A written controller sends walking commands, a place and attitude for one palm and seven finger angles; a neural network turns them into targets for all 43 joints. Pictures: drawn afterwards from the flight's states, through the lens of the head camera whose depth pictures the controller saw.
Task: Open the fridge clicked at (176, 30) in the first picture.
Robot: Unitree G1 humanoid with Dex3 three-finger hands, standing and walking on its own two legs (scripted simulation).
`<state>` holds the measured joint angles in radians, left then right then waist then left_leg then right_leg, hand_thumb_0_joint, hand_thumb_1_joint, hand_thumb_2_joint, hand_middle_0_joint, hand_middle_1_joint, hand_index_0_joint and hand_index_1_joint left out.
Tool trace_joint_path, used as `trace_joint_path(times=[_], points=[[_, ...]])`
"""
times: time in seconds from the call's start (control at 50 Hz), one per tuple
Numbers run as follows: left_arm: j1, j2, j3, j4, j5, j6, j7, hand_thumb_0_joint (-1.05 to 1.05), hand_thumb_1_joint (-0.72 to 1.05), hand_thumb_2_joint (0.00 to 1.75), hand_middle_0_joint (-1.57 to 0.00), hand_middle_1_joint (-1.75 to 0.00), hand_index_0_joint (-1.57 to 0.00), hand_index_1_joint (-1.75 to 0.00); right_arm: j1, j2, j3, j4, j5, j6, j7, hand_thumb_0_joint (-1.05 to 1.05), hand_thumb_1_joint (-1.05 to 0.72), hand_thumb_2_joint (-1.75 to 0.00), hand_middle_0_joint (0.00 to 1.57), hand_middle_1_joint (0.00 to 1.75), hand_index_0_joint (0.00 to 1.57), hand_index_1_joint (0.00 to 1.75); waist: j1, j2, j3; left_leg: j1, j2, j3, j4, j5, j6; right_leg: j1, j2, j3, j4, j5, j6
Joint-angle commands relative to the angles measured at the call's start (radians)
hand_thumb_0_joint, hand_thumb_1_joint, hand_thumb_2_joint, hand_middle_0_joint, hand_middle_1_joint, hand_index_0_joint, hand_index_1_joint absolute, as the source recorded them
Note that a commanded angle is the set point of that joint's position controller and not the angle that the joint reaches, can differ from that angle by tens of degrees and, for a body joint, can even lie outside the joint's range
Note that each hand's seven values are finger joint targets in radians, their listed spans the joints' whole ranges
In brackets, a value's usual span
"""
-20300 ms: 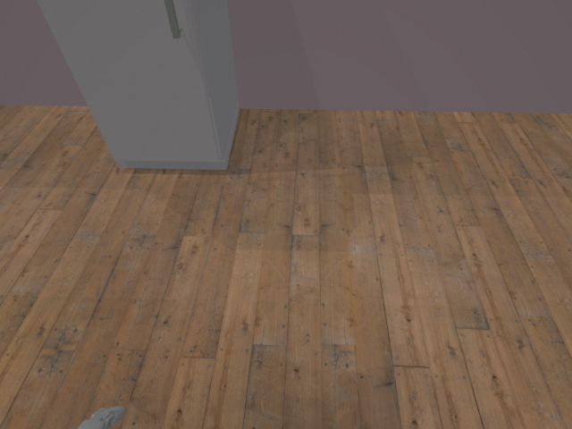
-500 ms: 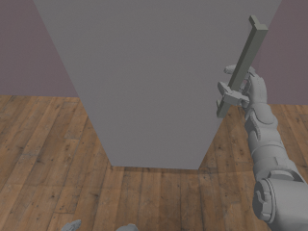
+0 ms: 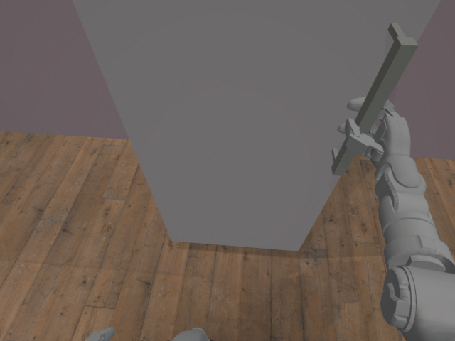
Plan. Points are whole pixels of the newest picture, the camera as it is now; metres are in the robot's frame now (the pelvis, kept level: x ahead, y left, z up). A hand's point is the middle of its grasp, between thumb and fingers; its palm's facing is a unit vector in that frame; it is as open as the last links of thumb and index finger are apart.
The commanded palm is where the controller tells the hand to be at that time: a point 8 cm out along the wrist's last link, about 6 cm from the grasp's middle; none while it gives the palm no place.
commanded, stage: grip the handle and tug to test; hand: right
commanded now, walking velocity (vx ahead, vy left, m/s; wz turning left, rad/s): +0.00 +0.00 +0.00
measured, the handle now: (361, 113) +0.52 -0.16 +0.13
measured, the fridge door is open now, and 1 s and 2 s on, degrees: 0 8 45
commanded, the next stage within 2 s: pull the door a little, standing still in 0.32 s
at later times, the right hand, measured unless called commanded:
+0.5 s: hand (353, 139) +0.46 -0.14 +0.12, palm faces -0.06 +1.00 +0.01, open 5.8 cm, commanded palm +0.42 -0.20 +0.12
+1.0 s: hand (355, 171) +0.38 -0.14 +0.12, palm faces -0.10 +0.99 +0.01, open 6.3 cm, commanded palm +0.37 -0.19 +0.13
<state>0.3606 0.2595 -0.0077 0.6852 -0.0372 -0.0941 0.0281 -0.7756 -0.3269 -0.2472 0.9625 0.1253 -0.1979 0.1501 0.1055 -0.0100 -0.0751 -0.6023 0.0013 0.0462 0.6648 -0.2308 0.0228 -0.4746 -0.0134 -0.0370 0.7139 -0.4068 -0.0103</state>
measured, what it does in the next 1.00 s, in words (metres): shifts its weight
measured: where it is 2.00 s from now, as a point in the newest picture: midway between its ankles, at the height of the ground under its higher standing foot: outside the picture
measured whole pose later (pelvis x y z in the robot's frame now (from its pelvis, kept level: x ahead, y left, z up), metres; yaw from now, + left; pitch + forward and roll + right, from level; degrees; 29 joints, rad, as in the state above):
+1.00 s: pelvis +0.07 -0.02 +0.02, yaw +3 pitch +6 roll +1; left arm 0.31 0.22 0.00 0.57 -0.05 -0.02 0.01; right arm -0.03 -0.16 -0.10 0.05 0.17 0.03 0.12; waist 0.03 -0.04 -0.12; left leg -0.36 -0.01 -0.01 0.53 -0.27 -0.01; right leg -0.22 -0.01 -0.06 0.58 -0.40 -0.01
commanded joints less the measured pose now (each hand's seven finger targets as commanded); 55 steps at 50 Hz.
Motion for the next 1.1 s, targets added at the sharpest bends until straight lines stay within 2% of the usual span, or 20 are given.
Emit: trace_joint_path(times=[0.0, 0.06, 0.18, 0.22, 0.28, 0.34, 0.4, 0.44, 0.46, 0.58, 0.62, 0.7, 0.76, 0.88, 0.94, 0.96, 0.98, 1.0, 1.02, 1.08], points=[[0.025, 0.144, 0.05, -0.114, -0.002, -0.038, 0.011, 0.0, 0.9, 0.9, -0.2, -0.3, -0.2, -0.3, -0.364, -0.212, -0.038, -0.288, 0.023, -0.081, 0.026, 0.0, -0.9, -0.9, 0.45, 1.4, 0.45, 1.4, -0.038, -0.01, -0.398, 0.427, -0.013, -0.045, -0.035, 0.315, 0.011, -0.013, 0.027, 0.028, -0.109, 0.308, 0.0], [0.015, 0.141, 0.051, -0.129, -0.004, -0.036, 0.011, 0.0, 0.9, 0.9, -0.2, -0.3, -0.2, -0.3, -0.31, -0.187, -0.028, -0.332, 0.03, -0.069, 0.027, 0.0, -0.9, -0.9, 0.45, 1.4, 0.45, 1.4, -0.049, -0.009, -0.395, 0.437, -0.016, -0.041, -0.04, 0.329, 0.012, 0.002, 0.026, 0.025, -0.114, 0.329, 0.0], [-0.002, 0.146, 0.058, -0.159, -0.005, -0.026, 0.011, 0.0, 0.9, 0.9, -0.2, -0.3, -0.2, -0.3, -0.139, -0.235, -0.088, -0.432, 0.04, -0.044, 0.029, 0.0, -0.9, -0.9, 0.45, 1.4, 0.45, 1.4, -0.091, 0.011, -0.423, 0.528, -0.011, -0.051, -0.036, 0.439, 0.017, 0.008, 0.023, 0.012, -0.123, 0.414, 0.0], [-0.015, 0.134, 0.056, -0.171, -0.009, -0.026, 0.008, 0.0, 0.9, 0.9, -0.2, -0.3, -0.2, -0.3, -0.093, -0.177, -0.052, -0.486, 0.049, -0.031, 0.033, 0.0, -0.9, -0.9, 0.45, 1.4, 0.45, 1.4, -0.092, -0.014, -0.404, 0.522, -0.01, -0.044, -0.042, 0.473, 0.016, 0.034, 0.02, 0.01, -0.126, 0.467, 0.001], [-0.021, 0.139, 0.064, -0.183, -0.008, -0.015, 0.007, 0.0, 0.9, 0.9, -0.2, -0.3, -0.2, -0.3, 0.001, -0.211, -0.085, -0.545, 0.049, -0.007, 0.028, 0.0, -0.9, -0.9, 0.45, 1.4, 0.45, 1.4, -0.11, 0.005, -0.414, 0.551, -0.008, -0.046, -0.042, 0.529, 0.017, 0.054, 0.016, 0.005, -0.125, 0.523, 0.001], [-0.029, 0.128, 0.061, -0.187, -0.012, -0.008, 0.007, 0.0, 0.9, 0.9, -0.2, -0.3, -0.2, -0.3, 0.013, -0.141, -0.032, -0.579, 0.049, 0.027, 0.024, 0.0, -0.9, -0.9, 0.45, 1.4, 0.45, 1.4, -0.092, -0.016, -0.377, 0.526, -0.01, -0.034, -0.052, 0.55, 0.012, 0.083, 0.01, 0.006, -0.131, 0.577, 0.005], [-0.031, 0.131, 0.064, -0.186, -0.009, 0.006, 0.01, 0.0, 0.9, 0.9, -0.2, -0.3, -0.2, -0.3, 0.037, -0.179, -0.072, -0.589, 0.048, 0.054, 0.011, 0.0, -0.9, -0.9, 0.45, 1.4, 0.45, 1.4, -0.098, 0.001, -0.374, 0.543, -0.007, -0.034, -0.054, 0.571, 0.013, 0.09, 0.008, 0.006, -0.136, 0.594, 0.005], [-0.031, 0.116, 0.061, -0.168, -0.012, 0.004, 0.012, 0.0, 0.9, 0.9, -0.2, -0.3, -0.2, -0.3, -0.126, -0.049, 0.051, -0.612, 0.043, 0.067, 0.0, 0.0, -0.9, -0.9, 0.45, 1.4, 0.45, 1.4, -0.048, -0.027, -0.356, 0.469, -0.013, -0.022, -0.067, 0.542, 0.007, 0.144, 0.004, 0.018, -0.125, 0.624, 0.012], [-0.019, 0.125, 0.065, -0.148, -0.009, 0.007, 0.016, 0.0, 0.9, 0.9, -0.2, -0.3, -0.2, -0.3, -0.183, -0.083, 0.03, -0.577, 0.035, 0.074, -0.012, 0.0, -0.9, -0.9, 0.45, 1.4, 0.45, 1.4, -0.035, -0.02, -0.344, 0.434, -0.014, -0.02, -0.065, 0.52, 0.005, 0.151, 0.0, 0.026, -0.115, 0.616, 0.015], [-0.019, 0.117, 0.067, -0.151, 0.002, 0.015, 0.007, 0.0, 0.9, 0.9, -0.2, -0.3, -0.2, -0.3, -0.044, -0.047, 0.039, -0.602, 0.024, 0.081, -0.026, 0.0, -0.9, -0.9, 0.45, 1.4, 0.45, 1.4, -0.079, -0.047, -0.423, 0.468, -0.008, -0.011, -0.046, 0.574, 0.014, 0.211, -0.002, 0.037, -0.105, 0.788, 0.037], [-0.033, 0.108, 0.064, -0.162, 0.002, 0.016, 0.002, 0.0, 0.9, 0.9, -0.2, -0.3, -0.2, -0.3, 0.001, -0.026, 0.053, -0.629, 0.025, 0.081, -0.022, 0.0, -0.9, -0.9, 0.45, 1.4, 0.45, 1.4, -0.09, -0.043, -0.418, 0.483, -0.006, -0.01, -0.049, 0.58, 0.015, 0.207, -0.003, 0.036, -0.112, 0.785, 0.037], [-0.07, 0.108, 0.06, -0.2, -0.003, 0.017, -0.002, 0.0, 0.9, 0.9, -0.2, -0.3, -0.2, -0.3, 0.14, -0.014, 0.053, -0.691, 0.034, 0.078, -0.014, 0.0, -0.9, -0.9, 0.45, 1.4, 0.45, 1.4, -0.114, 0.032, -0.373, 0.522, -0.007, -0.005, -0.057, 0.565, 0.018, 0.169, -0.006, 0.029, -0.14, 0.722, 0.03], [-0.099, 0.1, 0.058, -0.225, -0.008, 0.016, -0.005, 0.0, 0.9, 0.9, -0.2, -0.3, -0.2, -0.3, 0.237, -0.012, 0.052, -0.809, 0.04, 0.076, -0.008, 0.0, -0.9, -0.9, 0.45, 1.4, 0.45, 1.4, -0.137, 0.006, -0.375, 0.547, -0.007, -0.01, -0.063, 0.567, 0.022, 0.183, -0.007, 0.021, -0.15, 0.738, 0.035], [-0.158, 0.089, 0.054, -0.279, -0.013, 0.016, -0.012, 0.0, 0.9, 0.9, -0.2, -0.3, -0.2, -0.3, 0.588, 0.014, 0.059, -1.066, 0.059, 0.13, -0.007, 0.0, -0.9, -0.9, 0.45, 1.4, 0.45, 1.4, -0.173, 0.002, -0.344, 0.601, 0.001, -0.003, -0.07, 0.605, 0.024, 0.202, -0.009, 0.007, -0.166, 0.761, 0.039], [-0.19, 0.075, 0.047, -0.3, -0.014, 0.016, -0.014, 0.0, 0.9, 0.9, -0.2, -0.3, -0.2, -0.3, 0.717, 0.043, 0.09, -1.222, 0.061, 0.175, -0.013, 0.0, -0.9, -0.9, 0.45, 1.4, 0.45, 1.4, -0.167, -0.008, -0.297, 0.584, 0.001, 0.004, -0.083, 0.58, 0.02, 0.215, -0.008, 0.007, -0.173, 0.724, 0.038], [-0.205, 0.077, 0.045, -0.298, -0.015, 0.016, -0.01, 0.0, 0.9, 0.9, -0.2, -0.3, -0.2, -0.3, 0.651, 0.017, 0.081, -1.282, 0.059, 0.187, -0.023, 0.0, -0.9, -0.9, 0.45, 1.4, 0.45, 1.4, -0.148, -0.002, -0.274, 0.565, -0.001, 0.004, -0.093, 0.565, 0.017, 0.224, -0.008, 0.009, -0.175, 0.69, 0.033], [-0.163, 0.066, 0.019, -0.288, -0.003, 0.015, 0.037, 0.0, 0.9, 0.9, -0.2, -0.3, -0.2, -0.3, 0.092, -0.198, 0.045, -1.398, -0.066, 0.096, -0.129, 0.0, -0.9, -0.9, 0.45, 1.4, 0.45, 1.4, -0.059, -0.012, -0.179, 0.542, 0.097, -0.107, -0.154, 0.553, 0.018, 0.191, -0.025, 0.042, -0.149, 0.51, 0.013], [-0.165, 0.089, 0.039, -0.242, 0.017, 0.035, 0.062, 0.0, 0.9, 0.9, -0.2, -0.3, -0.2, -0.3, 0.376, -0.058, 0.079, -1.161, -0.067, 0.104, -0.172, 0.0, -0.9, -0.9, 0.45, 1.4, 0.45, 1.4, -0.066, 0.026, -0.162, 0.489, 0.136, -0.096, -0.142, 0.535, 0.037, 0.203, -0.043, 0.061, -0.122, 0.492, 0.003], [-0.184, 0.076, 0.029, -0.26, 0.023, 0.046, 0.062, 0.0, 0.9, 0.9, -0.2, -0.3, -0.2, -0.3, 0.509, 0.054, 0.177, -1.166, -0.068, 0.117, -0.18, 0.0, -0.9, -0.9, 0.45, 1.4, 0.45, 1.4, -0.077, 0.068, -0.165, 0.486, 0.144, -0.099, -0.134, 0.559, 0.035, 0.207, -0.05, 0.063, -0.116, 0.519, 0.005], [-0.199, 0.078, 0.021, -0.27, 0.025, 0.088, 0.074, 0.0, 0.9, 0.9, -0.2, -0.3, -0.2, -0.3, 0.559, 0.083, 0.258, -1.234, -0.089, 0.124, -0.196, 0.0, -0.9, -0.9, 0.45, 1.4, 0.45, 1.4, -0.069, -0.023, -0.221, 0.459, 0.143, -0.081, -0.091, 0.566, 0.027, 0.306, -0.076, 0.079, -0.121, 0.709, 0.005]])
